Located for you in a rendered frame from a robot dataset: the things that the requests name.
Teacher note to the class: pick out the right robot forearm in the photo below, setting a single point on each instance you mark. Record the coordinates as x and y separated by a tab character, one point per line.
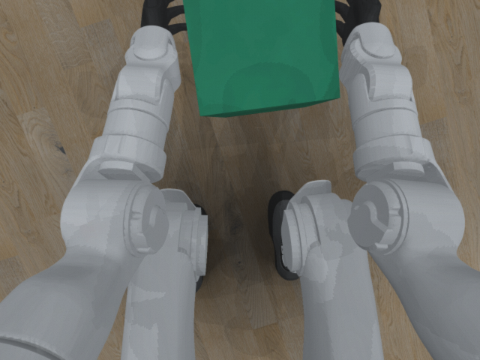
383	111

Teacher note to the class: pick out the right robot upper arm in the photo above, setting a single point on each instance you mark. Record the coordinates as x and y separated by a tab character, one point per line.
412	230

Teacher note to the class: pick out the left robot hand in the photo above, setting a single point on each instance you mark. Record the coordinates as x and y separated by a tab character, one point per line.
156	13

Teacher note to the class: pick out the robot right foot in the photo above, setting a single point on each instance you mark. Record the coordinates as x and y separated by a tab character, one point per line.
276	206

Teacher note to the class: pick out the robot left thigh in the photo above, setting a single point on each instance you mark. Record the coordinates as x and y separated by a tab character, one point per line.
159	313

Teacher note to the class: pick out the left robot forearm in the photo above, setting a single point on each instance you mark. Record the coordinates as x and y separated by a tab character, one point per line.
138	119

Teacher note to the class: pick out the carton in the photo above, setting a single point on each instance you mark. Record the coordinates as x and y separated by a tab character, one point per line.
259	56

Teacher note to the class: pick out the right robot hand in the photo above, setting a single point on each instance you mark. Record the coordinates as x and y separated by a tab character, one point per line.
357	13

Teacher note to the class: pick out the left robot upper arm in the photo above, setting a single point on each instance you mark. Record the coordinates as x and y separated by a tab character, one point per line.
66	312

